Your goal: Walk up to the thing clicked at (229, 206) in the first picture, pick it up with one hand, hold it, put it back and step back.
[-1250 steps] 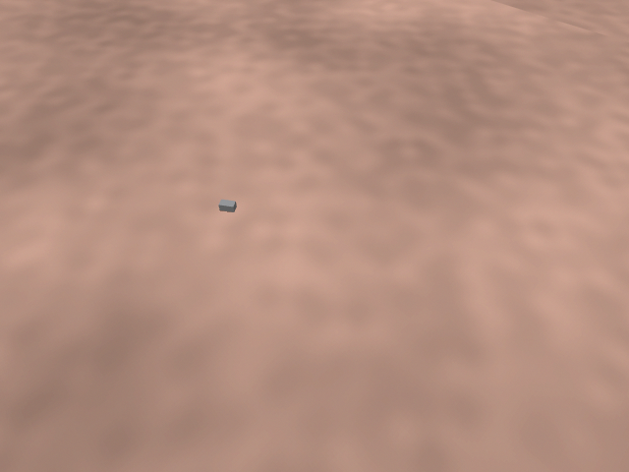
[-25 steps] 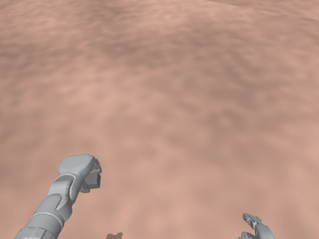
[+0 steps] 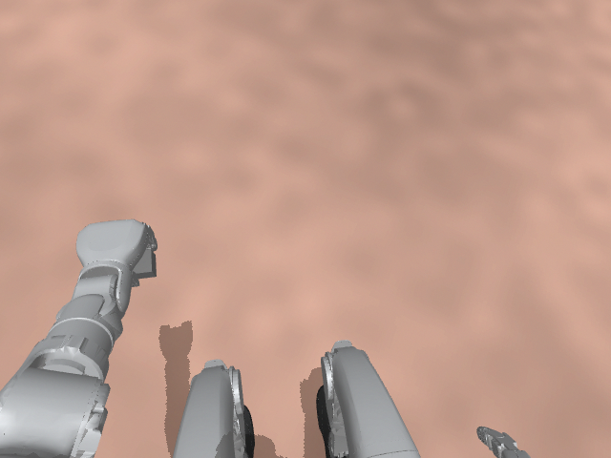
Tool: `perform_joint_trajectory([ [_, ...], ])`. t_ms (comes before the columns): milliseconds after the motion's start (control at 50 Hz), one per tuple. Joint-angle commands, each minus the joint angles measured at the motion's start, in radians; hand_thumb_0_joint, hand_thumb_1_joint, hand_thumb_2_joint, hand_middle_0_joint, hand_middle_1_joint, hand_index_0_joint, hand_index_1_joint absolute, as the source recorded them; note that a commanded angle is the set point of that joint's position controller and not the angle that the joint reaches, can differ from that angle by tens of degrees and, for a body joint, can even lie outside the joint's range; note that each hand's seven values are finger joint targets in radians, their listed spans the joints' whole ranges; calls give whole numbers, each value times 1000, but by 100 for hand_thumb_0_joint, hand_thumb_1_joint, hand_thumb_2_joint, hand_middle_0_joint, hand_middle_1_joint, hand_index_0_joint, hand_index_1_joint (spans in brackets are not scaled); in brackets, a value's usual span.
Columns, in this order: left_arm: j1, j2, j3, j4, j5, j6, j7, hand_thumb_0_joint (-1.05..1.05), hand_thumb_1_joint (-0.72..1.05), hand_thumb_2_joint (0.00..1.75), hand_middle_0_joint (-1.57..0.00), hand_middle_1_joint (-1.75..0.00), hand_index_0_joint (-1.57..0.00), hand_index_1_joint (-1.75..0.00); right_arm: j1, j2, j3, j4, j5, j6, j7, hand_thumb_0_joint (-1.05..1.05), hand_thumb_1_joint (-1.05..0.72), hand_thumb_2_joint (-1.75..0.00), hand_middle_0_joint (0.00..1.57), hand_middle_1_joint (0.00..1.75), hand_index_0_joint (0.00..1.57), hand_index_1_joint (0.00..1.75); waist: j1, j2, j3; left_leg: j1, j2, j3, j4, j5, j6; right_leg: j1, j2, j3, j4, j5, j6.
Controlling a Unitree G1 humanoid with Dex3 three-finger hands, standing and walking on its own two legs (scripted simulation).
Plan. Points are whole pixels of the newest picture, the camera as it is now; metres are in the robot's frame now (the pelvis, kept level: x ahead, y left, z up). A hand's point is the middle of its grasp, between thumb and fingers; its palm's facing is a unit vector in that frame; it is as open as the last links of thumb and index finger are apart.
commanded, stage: crouch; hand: left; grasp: from above
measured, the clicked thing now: (131, 265) +0.42 +0.22 -0.15
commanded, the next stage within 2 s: lower in 1.32 s
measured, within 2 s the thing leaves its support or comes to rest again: neither
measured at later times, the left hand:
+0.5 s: hand (160, 288) +0.43 +0.22 -0.32, palm faces -0.45 -0.02 -0.89, open 6.6 cm
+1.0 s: hand (170, 292) +0.44 +0.22 -0.40, palm faces -0.47 -0.03 -0.88, open 6.6 cm
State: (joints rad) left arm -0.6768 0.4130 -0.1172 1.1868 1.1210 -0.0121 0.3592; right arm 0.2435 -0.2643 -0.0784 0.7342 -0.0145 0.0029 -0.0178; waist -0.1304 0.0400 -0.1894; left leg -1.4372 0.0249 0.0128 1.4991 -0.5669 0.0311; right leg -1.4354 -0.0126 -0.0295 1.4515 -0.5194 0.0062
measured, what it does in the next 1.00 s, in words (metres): lowers itself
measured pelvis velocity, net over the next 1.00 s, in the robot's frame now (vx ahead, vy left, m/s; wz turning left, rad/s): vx -0.02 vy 0.00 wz -0.04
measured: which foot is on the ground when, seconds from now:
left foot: down 0.00-1.00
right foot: down 0.00-1.00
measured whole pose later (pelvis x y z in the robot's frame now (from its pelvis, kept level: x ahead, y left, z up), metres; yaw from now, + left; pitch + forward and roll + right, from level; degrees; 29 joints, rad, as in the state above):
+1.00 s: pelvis -0.02 +0.00 -0.22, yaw -2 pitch +37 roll -5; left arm -0.97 0.60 0.03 1.46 1.22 -0.12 0.42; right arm 0.17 -0.26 0.00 0.75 -0.12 -0.07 0.12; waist -0.24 0.01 -0.10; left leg -2.21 0.02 -0.04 2.25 -0.69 0.04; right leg -2.19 -0.03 -0.07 2.18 -0.64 -0.01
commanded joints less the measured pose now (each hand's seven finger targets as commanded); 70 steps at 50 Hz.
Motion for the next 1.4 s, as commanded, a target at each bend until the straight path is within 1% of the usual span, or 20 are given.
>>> perform_joint_trajectory([
  [0, -380, 215, 68, -72, -3, 14, 39, 0, 86, 17, -126, -7, -127, -7, 82, -172, -46, -75, -15, -39, -17, 0, -89, -90, 20, 30, 20, 30, -20, 52, -515, 192, -34, -52, -101, 85, -23, 136, 28, -5, -57, 78, -55],
  [40, -449, 247, 82, -97, -2, 6, 37, 0, 84, 17, -124, -6, -125, -6, 81, -174, -45, -73, -18, -47, -16, 0, -89, -90, 20, 30, 20, 30, -26, 77, -544, 148, -36, -64, -69, 27, -22, 83, 28, -11, -11, 25, -57],
  [100, -430, 265, 95, -49, -3, -15, 22, 0, 88, 15, -127, -4, -128, -3, 83, -177, -42, -76, -23, -51, -7, 0, -88, -89, 20, 30, 20, 30, -35, 53, -557, 65, -44, -59, 3, -22, -14, 26, 27, -14, 37, -39, -58],
  [180, -477, 287, 103, -26, 26, -53, 14, 0, 93, 18, -131, -5, -132, -4, 98, -185, -29, -56, -31, -65, 6, 0, -88, -89, 20, 30, 20, 30, -56, 76, -575, -5, -47, -79, 86, -46, -14, -93, 21, -24, 124, -58, -56],
  [360, -534, 317, 131, -24, 63, -83, 71, 0, 94, 24, -132, -7, -132, -7, 121, -186, -17, -27, -61, -83, 49, 0, -89, -90, 20, 30, 20, 30, -66, 182, -684, -14, -47, -62, 231, 50, -23, -209, 14, -43, 264, 25, -59],
  [400, -539, 306, 131, 14, 69, -78, 79, 0, 92, 24, -130, -8, -131, -8, 134, -194, -15, -20, -67, -85, 56, 0, -89, -90, 20, 30, 20, 30, -90, 168, -666, -54, -46, -57, 277, 85, -19, -229, 10, -45, 289, 62, -53],
  [460, -568, 330, 143, -17, 72, -78, 85, 0, 92, 25, -131, -6, -131, -6, 138, -202, -18, -12, -73, -86, 66, 0, -89, -90, 20, 30, 20, 30, -79, 204, -708, -40, -44, -54, 315, 141, -19, -250, 12, -52, 329, 105, -55],
  [500, -560, 300, 129, 5, 62, -79, 85, 0, 91, 24, -130, -8, -130, -8, 131, -188, -16, -17, -80, -85, 76, 0, -90, -90, 20, 30, 20, 30, -92, 195, -684, -68, -44, -39, 349, 154, -13, -235, 17, -49, 339, 127, -52],
  [540, -580, 350, 152, 8, 72, -81, 91, 0, 88, 24, -129, -6, -128, -6, 131, -198, -18, -12, -81, -82, 79, 0, -90, -90, 20, 30, 20, 30, -87, 185, -691, -113, -44, -32, 374, 157, -9, -224, 19, -47, 358, 145, -49],
  [700, -529, 351, 163, 88, 83, -88, 85, 0, 93, 22, -131, -7, -131, -7, 134, -204, -9, -18, -94, -78, 105, 0, -90, -90, 20, 30, 20, 30, -94, 177, -640, -183, -40, -33, 445, 168, -7, -277, 23, -55, 432, 149, -48],
  [880, -644, 371, 162, 101, 94, -116, 96, 0, 92, 20, -131, -5, -131, -5, 128, -229, -1, -6, -102, -82, 119, 0, -90, -90, 20, 30, 20, 30, -115, 229, -609, -227, -36, -61, 473, 63, -15, -419, 25, -81, 511, 50, -57],
  [960, -624, 376, 166, 168, 99, -117, 104, 0, 92, 18, -131, -4, -131, -4, 132, -233, 9, -3, -109, -89, 124, 0, -90, -90, 20, 30, 20, 30, -126, 216, -581, -247, -39, -63, 497, 44, -16, -444, 20, -84, 535, 34, -55],
  [1020, -674, 426, 185, 156, 99, -124, 112, 0, 92, 19, -130, -6, -130, -6, 135, -238, 17, -2, -113, -91, 125, 0, -90, -90, 20, 30, 20, 30, -126, 204, -604, -303, -44, -45, 528, 28, -5, -420, 24, -81, 540, 27, -52],
  [1040, -642, 405, 176, 196, 100, -122, 111, 0, 91, 19, -129, -6, -130, -6, 135, -232, 20, 0, -116, -91, 126, 0, -90, -90, 20, 30, 20, 30, -131, 190, -582, -312, -44, -40, 536, 28, -5, -417, 25, -80, 540, 27, -51],
  [1100, -671, 458, 196, 190, 103, -127, 117, 0, 92, 18, -130, -6, -130, -6, 140, -240, 29, 4, -121, -96, 128, 0, -90, -90, 20, 30, 20, 30, -126, 177, -587, -351, -45, -24, 572, 29, 4, -402, 27, -76, 545, 31, -47],
  [1140, -655, 441, 189, 211, 105, -129, 117, 0, 92, 18, -130, -5, -130, -5, 141, -239, 35, 7, -124, -96, 130, 0, -90, -90, 20, 30, 20, 30, -131, 178, -585, -364, -45, -22, 586, 34, 4, -399, 28, -77, 554, 40, -45],
  [1160, -674, 467, 194, 205, 108, -134, 116, 0, 93, 18, -130, -6, -131, -6, 139, -242, 37, 6, -124, -97, 131, 0, -90, -90, 20, 30, 20, 30, -136, 178, -577, -376, -44, -25, 591, 25, 5, -403, 29, -80, 559, 29, -46],
  [1220, -685, 488, 203, 182, 105, -141, 117, 0, 93, 18, -132, -4, -131, -4, 132, -240, 40, 5, -125, -97, 132, 0, -90, -90, 20, 30, 20, 30, -120, 202, -594, -386, -43, -22, 600, 18, 4, -398, 33, -81, 571, 22, -48],
  [1320, -641, 470, 195, 218, 115, -139, 117, 0, 95, 16, -132, -4, -132, -4, 142, -246, 47, 6, -129, -98, 136, 0, -90, -90, 20, 30, 20, 30, -135, 188, -557, -399, -42, -25, 616, 29, 5, -410, 35, -90, 580, 36, -45],
  [1380, -652, 462, 186, 196, 108, -139, 116, 0, 92, 17, -132, -3, -131, -3, 140, -251, 45, 12, -124, -94, 136, 0, -90, -90, 20, 30, 20, 30, -126, 217, -581, -385, -40, -31, 617, 47, 0, -419, 38, -97, 597, 54, -49],
])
